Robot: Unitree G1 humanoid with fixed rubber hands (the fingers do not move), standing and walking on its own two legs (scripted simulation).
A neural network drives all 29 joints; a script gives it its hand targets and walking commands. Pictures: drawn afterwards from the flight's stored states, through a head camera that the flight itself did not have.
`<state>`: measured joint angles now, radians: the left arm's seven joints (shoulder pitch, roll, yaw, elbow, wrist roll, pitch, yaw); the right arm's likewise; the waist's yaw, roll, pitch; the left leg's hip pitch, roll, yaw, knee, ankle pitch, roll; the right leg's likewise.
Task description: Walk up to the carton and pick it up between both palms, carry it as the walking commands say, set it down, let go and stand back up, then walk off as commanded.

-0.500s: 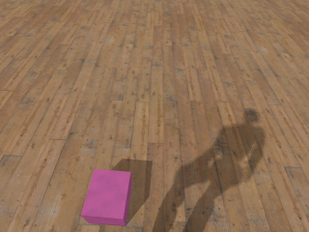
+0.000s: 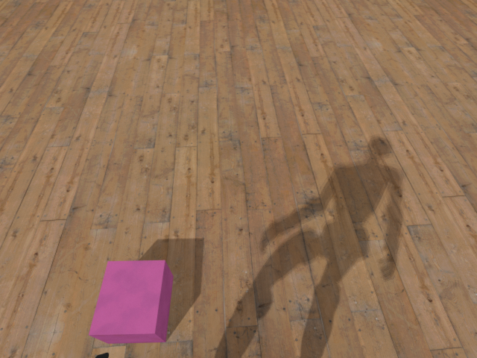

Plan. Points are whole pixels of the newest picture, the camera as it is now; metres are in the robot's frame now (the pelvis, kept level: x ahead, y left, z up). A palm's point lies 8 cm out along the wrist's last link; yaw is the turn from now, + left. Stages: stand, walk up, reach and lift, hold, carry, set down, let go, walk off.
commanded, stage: walk off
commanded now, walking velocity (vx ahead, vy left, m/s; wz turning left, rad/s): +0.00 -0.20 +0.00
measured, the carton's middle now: (136, 301) +0.39 +0.37 -0.68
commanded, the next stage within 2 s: none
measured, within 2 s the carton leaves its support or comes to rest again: neither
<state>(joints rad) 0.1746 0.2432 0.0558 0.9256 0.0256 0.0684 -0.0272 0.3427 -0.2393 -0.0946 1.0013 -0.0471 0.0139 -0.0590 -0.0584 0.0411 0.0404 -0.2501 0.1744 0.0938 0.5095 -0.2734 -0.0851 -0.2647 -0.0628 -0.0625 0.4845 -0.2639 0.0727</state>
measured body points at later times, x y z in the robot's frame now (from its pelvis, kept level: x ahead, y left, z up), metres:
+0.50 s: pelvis +0.00 -0.10 +0.00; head +0.02 -0.06 +0.45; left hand +0.04 +0.13 -0.17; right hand +0.02 -0.35 -0.13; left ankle +0.00 -0.03 -0.74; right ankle -0.02 -0.20 -0.68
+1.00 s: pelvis -0.02 -0.25 +0.01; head -0.01 -0.28 +0.45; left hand +0.05 +0.00 -0.12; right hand -0.02 -0.53 -0.16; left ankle -0.04 -0.09 -0.67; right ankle -0.02 -0.35 -0.74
